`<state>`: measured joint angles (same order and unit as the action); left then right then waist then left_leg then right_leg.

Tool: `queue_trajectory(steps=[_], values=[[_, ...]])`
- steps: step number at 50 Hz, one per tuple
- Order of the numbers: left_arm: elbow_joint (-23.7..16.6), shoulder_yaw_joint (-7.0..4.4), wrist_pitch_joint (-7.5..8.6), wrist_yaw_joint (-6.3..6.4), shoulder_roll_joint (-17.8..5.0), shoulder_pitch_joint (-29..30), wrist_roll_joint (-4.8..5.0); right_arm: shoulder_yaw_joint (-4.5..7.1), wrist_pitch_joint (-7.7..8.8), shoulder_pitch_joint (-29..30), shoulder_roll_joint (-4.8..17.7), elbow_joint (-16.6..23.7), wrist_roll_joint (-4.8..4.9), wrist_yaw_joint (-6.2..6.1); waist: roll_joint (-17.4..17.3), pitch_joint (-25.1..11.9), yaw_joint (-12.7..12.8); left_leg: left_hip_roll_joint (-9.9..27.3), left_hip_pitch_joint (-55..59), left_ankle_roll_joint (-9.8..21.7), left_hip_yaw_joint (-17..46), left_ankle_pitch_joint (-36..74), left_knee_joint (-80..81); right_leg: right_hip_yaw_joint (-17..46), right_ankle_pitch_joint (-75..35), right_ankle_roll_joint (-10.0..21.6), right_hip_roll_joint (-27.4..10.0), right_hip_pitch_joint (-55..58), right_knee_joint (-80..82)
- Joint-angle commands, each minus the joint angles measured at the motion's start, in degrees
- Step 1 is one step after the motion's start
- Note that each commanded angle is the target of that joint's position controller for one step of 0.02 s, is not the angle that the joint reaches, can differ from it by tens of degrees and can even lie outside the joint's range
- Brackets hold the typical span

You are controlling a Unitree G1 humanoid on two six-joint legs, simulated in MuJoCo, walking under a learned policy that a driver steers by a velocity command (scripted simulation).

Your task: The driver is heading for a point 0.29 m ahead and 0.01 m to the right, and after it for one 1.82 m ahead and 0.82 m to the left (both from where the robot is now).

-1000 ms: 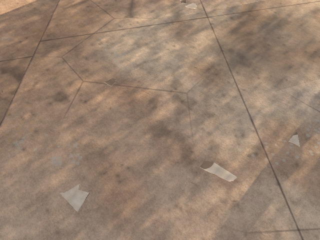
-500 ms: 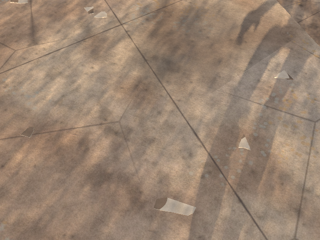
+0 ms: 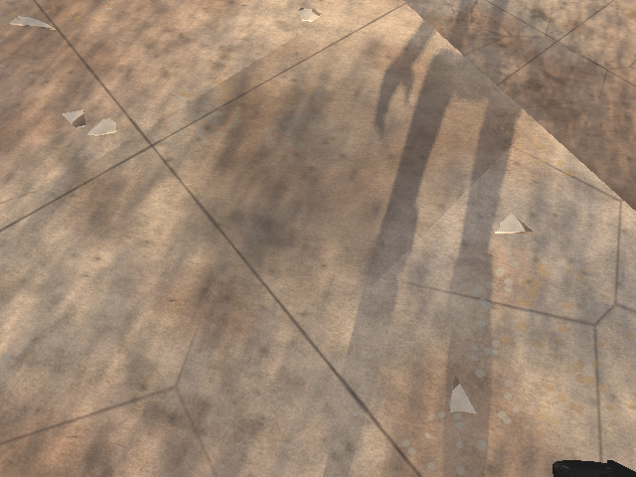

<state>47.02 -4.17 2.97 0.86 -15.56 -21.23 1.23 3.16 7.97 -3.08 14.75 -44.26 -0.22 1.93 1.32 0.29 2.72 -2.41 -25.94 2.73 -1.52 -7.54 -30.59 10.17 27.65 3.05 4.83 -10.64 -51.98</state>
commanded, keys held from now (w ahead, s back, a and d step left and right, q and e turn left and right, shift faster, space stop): w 0.10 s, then q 0.90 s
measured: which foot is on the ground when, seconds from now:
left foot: down 0.00-0.40, up 0.42-0.78, down 0.80-1.00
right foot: up 0.00-0.38, down 0.40-0.80, up 0.82-1.00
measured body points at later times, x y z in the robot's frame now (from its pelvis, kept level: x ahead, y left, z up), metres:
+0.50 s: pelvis +0.20 -0.02 +0.01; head +0.24 -0.03 +0.45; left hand +0.38 +0.25 -0.07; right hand +0.30 -0.30 -0.12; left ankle +0.10 +0.10 -0.66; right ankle +0.31 -0.12 -0.72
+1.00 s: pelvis +0.21 +0.03 +0.02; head +0.22 +0.07 +0.47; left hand +0.22 +0.35 -0.10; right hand +0.45 -0.18 -0.06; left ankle +0.19 +0.11 -0.72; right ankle +0.29 -0.11 -0.64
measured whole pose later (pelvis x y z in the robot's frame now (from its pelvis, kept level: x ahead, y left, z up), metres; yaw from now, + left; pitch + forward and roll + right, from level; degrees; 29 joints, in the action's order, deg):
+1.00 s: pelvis +0.21 +0.03 +0.02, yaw +26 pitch +3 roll -3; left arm 44.5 -5.8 -1.0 2.9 -18.3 -6.1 -0.4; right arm 3.5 -1.3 -13.7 16.6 -38.0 -0.1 -1.3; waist 1.6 1.4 -0.6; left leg -1.3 -17.9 3.0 3.9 -12.2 -27.6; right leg 1.7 19.9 -3.1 0.4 -34.3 -62.9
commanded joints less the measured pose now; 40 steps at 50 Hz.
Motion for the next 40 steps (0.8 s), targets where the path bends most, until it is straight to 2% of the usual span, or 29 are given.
queue_trajectory(steps=[1,2,3,4,5,8,10,12,15,17,18,19,20,21,22,23,24,25,27,29,32,36,38,39,40], values=[[-5.7,-0.76,1.91,-0.3,-7.8,2.2,0.98,2.35,-0.93,-14.4,7.4,-0.7,1.08,-0.25,-7.1,-7.2,-7.8,22.0,35.7,12.4,34.5,-17.2,14.4,-0.2,-1.5,-0.4,-4.7,-34.4,-24.9],[-6.8,-0.68,2.09,-0.39,-7.1,5.8,0.05,1.81,-1.34,-11.0,6.5,-0.3,0.42,-0.28,-3.7,-2.1,-6.1,19.5,27.1,11.4,28.4,-11.6,16.3,-2.6,-5.5,-0.4,-7.2,-33.1,-21.1],[-7.0,-0.96,2.02,-0.37,-6.7,6.5,-0.79,1.3,-1.27,-9.4,5.4,-0.1,-0.11,-0.29,-3.8,-0.9,-4.6,17.6,22.6,10.7,24.8,-6.6,17.6,-3.1,-8.3,-0.4,-9.3,-30.7,-17.1],[-6.9,-0.91,1.83,-0.46,-5.7,5.5,-0.78,1.06,-1.22,-8.9,5.1,-0.2,-0.45,-0.26,-5.0,-0.8,-3.4,16.1,19.6,10.3,22.0,-2.8,18.7,-3.7,-9.6,-0.5,-10.3,-27.9,-14.8],[-6.6,-0.72,1.61,-0.49,-4.6,4.5,-0.66,1.05,-1.12,-9.3,5.2,-0.6,-0.25,-0.24,-6.1,-1.2,-2.9,15.1,18.4,10.5,19.8,-0.1,19.7,-4.5,-10.1,-0.8,-10.8,-26.5,-12.7],[-8.3,-0.01,1.6,0.16,-2.5,7.5,-1.86,1.43,-1.21,-10.3,7.8,-1.8,0.12,-0.74,-5.5,-0.6,-2.1,14.2,15.6,11.7,13.4,28.1,18.8,-7.3,-11.9,-3.5,-10.1,-24.8,-2.7],[-8.7,0.61,1.82,0.08,-1.1,9.9,-2.02,1.84,-2.1,-11.1,9.1,-2.3,0.56,-1.4,-5.6,-2.3,-2.6,11.7,14.7,9.9,8.8,35.7,16.9,-8.5,-18.8,-4.4,-8.4,-20.5,5.9],[-9.2,0.63,1.74,-0.14,-1.3,13.4,-1.57,2.11,-3.06,-13.3,10.0,-3.0,1.21,-1.9,-6.5,-3.4,-4.1,10.2,14.9,8.3,7.4,34.9,15.3,-9.1,-26.2,-4.8,-5.9,-17.3,12.6],[-10.6,0.29,1.42,-0.3,-2.7,17.8,-1.25,2.31,-4.55,-15.7,10.3,-3.6,1.83,-2.5,-7.5,-3.2,-5.2,10.8,16.9,7.4,10.5,28.7,11.8,-7.8,-27.6,-4.7,-3.9,-16.0,18.9],[-10.8,-0.36,1.7,-0.51,-4.5,17.4,-1.41,2.47,-5.3,-15.0,10.3,-3.1,2.03,-3.0,-8.2,-3.5,-4.1,11.5,18.0,6.3,14.3,23.0,8.5,-6.4,-26.7,-3.8,-3.8,-13.5,23.2],[-10.2,-0.75,2.02,-0.51,-5.3,15.3,-1.36,2.59,-5.67,-13.1,10.4,-2.3,2.23,-3.26,-8.0,-4.1,-2.2,11.0,17.6,5.1,15.5,20.4,5.8,-6.4,-28.7,-2.8,-3.9,-9.6,27.1],[-9.2,-1.29,2.36,-0.29,-6.6,12.4,-2.13,2.27,-5.7,-12.8,9.2,-1.6,2.06,-3.35,-6.8,-5.6,-1.2,8.4,15.6,3.2,14.8,17.1,1.3,-6.5,-35.1,-1.4,-5.5,-3.4,30.5],[-9.2,-2.16,2.45,0.42,-10.4,7.8,-3.38,1.33,-5.37,-12.4,6.1,0.3,0.95,-3.27,-1.0,-11.6,0.0,4.4,8.5,0.6,12.4,5.6,-10.0,0.4,-52.3,2.4,-15.0,9.2,27.5],[-10.0,-2.3,1.32,0.93,-12.0,6.6,-3.81,0.1,-4.99,-21.6,1.8,-0.2,0.19,-3.02,12.7,-17.8,-2.9,-2.2,-5.8,-2.8,7.2,-31.4,-25.7,12.9,-72.9,11.4,-29.9,23.4,23.2],[-9.9,-1.87,0.33,0.49,-9.5,5.5,-2.66,0.72,-5.34,-24.3,6.4,-0.6,1.29,-2.85,13.5,-22.5,-2.0,0.1,-9.2,-4.0,7.9,-35.3,-35.2,18.6,-63.1,14.9,-32.8,22.4,25.2],[-10.4,-1.2,-0.18,0.47,-6.8,7.7,-2.04,1.89,-6.37,-20.6,9.5,-0.4,1.82,-3.11,8.2,-17.6,-1.6,2.2,-12.2,-5.2,7.3,-31.1,-39.5,14.5,-51.6,13.4,-28.8,18.2,27.3],[-10.4,-0.7,-0.59,0.62,-5.6,10.8,-1.8,2.26,-7.6,-17.4,9.6,0.2,1.74,-3.56,5.7,-13.0,-2.1,3.6,-13.7,-6.3,6.1,-27.2,-40.3,9.8,-42.9,11.4,-25.6,12.8,29.3],[-10.5,-0.41,-0.94,0.63,-5.1,13.6,-1.97,2.65,-9.0,-16.5,9.6,0.3,1.46,-4.01,5.3,-9.8,-3.0,4.9,-12.5,-7.1,6.0,-24.1,-40.1,6.6,-36.3,10.6,-23.7,6.8,31.6],[-10.1,-0.76,-1.25,0.64,-6.3,17.2,-2.94,2.54,-10.88,-17.0,7.5,1.2,1.29,-4.31,7.3,-6.1,-4.8,5.1,-6.1,-7.8,3.8,-19.1,-38.3,-0.2,-29.9,10.0,-20.5,-4.1,35.8],[-9.6,-0.94,-1.15,0.88,-6.4,18.1,-3.04,2.37,-11.28,-16.2,6.2,2.4,1.14,-4.23,7.7,-5.4,-5.1,5.2,-3.8,-7.6,2.4,-16.6,-33.8,-4.1,-28.5,10.4,-20.0,-6.3,37.2],[-8.9,-1.39,-1.3,1.4,-7.4,18.5,-2.42,1.8,-11.14,-12.8,5.3,4.6,0.76,-3.38,6.9,-6.8,-4.1,6.5,-0.2,-6.4,1.8,-13.2,-24.3,-7.0,-29.2,10.8,-21.4,-5.2,37.0],[-7.5,-2.13,-2.05,1.23,-9.7,17.5,-1.44,2.2,-11.29,-11.0,7.1,6.5,0.82,-1.92,7.4,-7.4,-3.5,5.9,4.8,-4.0,-0.5,-12.0,-15.2,-8.4,-27.1,9.6,-23.6,-2.9,35.4],[-6.9,-2.31,-2.56,1.14,-10.1,18.1,-0.37,2.62,-11.37,-13.2,7.3,6.1,0.67,-1.36,6.7,-7.1,-5.3,4.3,10.2,-1.7,-2.6,-7.3,-5.6,-10.4,-23.4,6.7,-22.9,-3.5,31.8],[-6.0,-2.12,-2.85,1.13,-8.9,16.7,-0.06,3.14,-11.38,-15.0,8.0,5.3,0.41,-1.43,5.0,-6.8,-5.6,2.8,14.3,0.0,-2.6,-5.0,-1.2,-12.4,-19.1,3.9,-21.2,-5.7,28.1],[-4.8,-1.7,-3.24,0.86,-6.6,14.0,-0.43,4.07,-11.32,-16.4,10.9,5.3,0.11,-1.92,-3.2,-4.3,-5.2,6.8,18.3,3.1,5.7,2.2,6.7,-17.1,-11.4,-1.2,-16.9,-12.2,18.0]])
